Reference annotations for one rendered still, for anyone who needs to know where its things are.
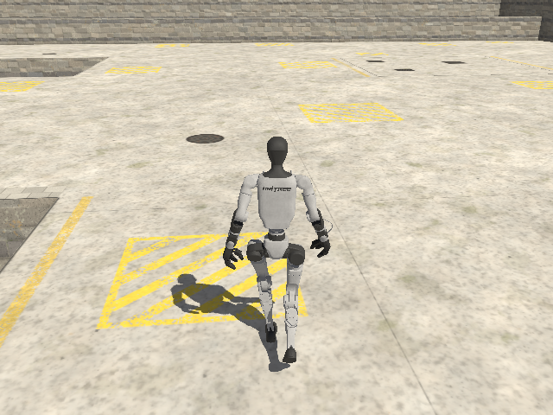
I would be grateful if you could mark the left robot hand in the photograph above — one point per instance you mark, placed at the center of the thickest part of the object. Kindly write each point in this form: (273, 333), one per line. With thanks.
(228, 256)

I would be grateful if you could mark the robot right upper arm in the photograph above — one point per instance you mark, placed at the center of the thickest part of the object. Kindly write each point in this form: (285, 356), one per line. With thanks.
(303, 182)

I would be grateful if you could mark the left robot forearm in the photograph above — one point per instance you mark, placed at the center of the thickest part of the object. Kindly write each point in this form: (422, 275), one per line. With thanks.
(234, 232)

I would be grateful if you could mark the right robot forearm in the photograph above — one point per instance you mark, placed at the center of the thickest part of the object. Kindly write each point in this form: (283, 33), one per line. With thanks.
(320, 228)

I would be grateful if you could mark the right robot hand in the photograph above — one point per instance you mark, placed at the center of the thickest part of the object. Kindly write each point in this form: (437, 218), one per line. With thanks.
(317, 244)

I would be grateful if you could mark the robot right foot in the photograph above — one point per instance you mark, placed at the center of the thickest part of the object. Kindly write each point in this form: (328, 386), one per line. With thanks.
(290, 355)

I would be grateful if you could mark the robot foot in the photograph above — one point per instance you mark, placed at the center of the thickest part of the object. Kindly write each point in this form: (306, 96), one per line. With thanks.
(271, 335)
(290, 355)

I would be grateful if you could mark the robot left upper arm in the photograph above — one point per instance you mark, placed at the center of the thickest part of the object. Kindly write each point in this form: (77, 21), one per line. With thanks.
(244, 198)

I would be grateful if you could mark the robot left foot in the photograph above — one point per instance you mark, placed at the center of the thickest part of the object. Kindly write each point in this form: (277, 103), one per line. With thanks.
(271, 335)

